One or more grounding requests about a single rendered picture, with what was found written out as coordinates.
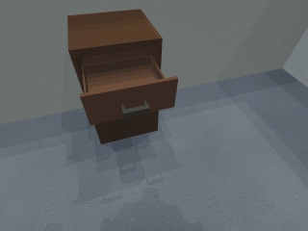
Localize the drawer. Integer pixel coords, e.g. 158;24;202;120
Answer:
80;55;178;126

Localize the cabinet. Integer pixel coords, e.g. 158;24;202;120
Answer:
67;9;163;144

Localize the handle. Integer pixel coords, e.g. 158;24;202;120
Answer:
121;99;150;117

